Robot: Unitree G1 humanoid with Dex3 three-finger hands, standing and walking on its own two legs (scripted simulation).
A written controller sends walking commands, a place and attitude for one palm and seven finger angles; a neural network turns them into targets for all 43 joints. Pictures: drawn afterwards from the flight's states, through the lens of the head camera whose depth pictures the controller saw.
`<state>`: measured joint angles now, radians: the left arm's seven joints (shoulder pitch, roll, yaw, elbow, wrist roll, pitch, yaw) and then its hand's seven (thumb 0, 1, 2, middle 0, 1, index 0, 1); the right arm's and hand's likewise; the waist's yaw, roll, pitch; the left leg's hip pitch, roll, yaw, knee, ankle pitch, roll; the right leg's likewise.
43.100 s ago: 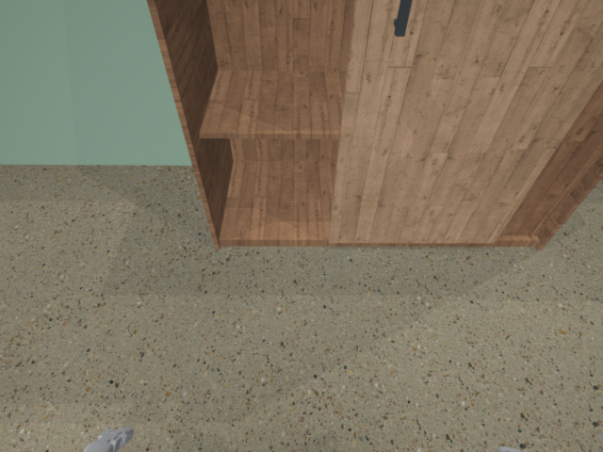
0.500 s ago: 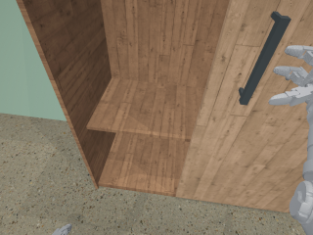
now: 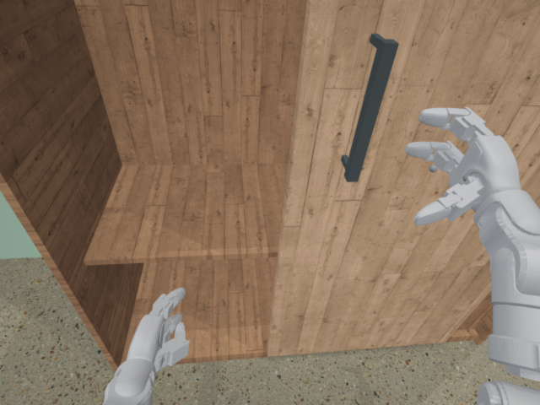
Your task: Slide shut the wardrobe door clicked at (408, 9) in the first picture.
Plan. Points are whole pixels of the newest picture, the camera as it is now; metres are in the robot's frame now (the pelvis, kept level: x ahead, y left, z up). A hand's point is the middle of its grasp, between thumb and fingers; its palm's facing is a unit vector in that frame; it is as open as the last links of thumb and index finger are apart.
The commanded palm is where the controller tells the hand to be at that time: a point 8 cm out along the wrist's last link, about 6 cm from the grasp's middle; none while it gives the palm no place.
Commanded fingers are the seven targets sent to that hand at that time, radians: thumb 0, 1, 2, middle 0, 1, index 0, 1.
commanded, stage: slip the hand off the handle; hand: right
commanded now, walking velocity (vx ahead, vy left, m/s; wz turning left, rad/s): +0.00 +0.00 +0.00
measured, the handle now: (362, 113) +0.49 -0.14 +0.25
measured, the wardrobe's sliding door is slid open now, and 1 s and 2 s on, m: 0.51 0.51 0.51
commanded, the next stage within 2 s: draw the hand back to the body in 0.20 s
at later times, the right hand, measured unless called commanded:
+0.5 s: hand (427, 190) +0.32 -0.19 +0.23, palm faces -0.05 +1.00 -0.08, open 14.7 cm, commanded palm +0.27 -0.24 +0.24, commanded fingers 0.00 0.55 -0.20 0.25 1.15 0.25 1.15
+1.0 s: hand (483, 262) +0.22 -0.22 +0.21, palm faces +0.31 +0.92 -0.25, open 13.7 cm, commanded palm +0.19 -0.27 +0.21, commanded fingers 0.00 0.01 -0.46 0.23 0.83 0.23 0.83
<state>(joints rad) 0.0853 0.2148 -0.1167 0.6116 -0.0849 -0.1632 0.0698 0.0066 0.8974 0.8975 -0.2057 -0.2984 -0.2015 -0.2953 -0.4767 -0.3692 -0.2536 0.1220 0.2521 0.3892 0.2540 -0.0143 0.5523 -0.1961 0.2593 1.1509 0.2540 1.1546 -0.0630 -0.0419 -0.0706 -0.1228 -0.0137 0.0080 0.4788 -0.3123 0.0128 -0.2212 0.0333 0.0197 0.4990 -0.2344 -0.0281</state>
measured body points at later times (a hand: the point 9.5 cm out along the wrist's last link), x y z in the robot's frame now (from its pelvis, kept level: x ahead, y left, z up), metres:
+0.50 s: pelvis +0.00 +0.01 +0.00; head -0.04 +0.04 +0.45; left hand +0.20 +0.23 -0.07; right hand +0.31 -0.24 +0.24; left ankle -0.03 +0.11 -0.74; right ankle +0.02 -0.10 -0.74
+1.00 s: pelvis -0.02 +0.01 +0.00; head -0.05 +0.03 +0.45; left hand +0.19 +0.22 -0.07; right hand +0.20 -0.27 +0.22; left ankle -0.03 +0.11 -0.74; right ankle +0.02 -0.10 -0.74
